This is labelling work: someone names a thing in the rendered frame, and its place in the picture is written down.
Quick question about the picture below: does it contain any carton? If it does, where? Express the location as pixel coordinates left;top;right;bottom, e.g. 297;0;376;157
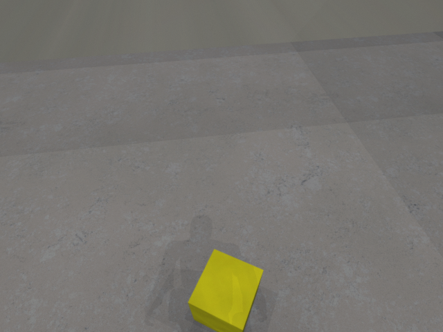
188;249;264;332

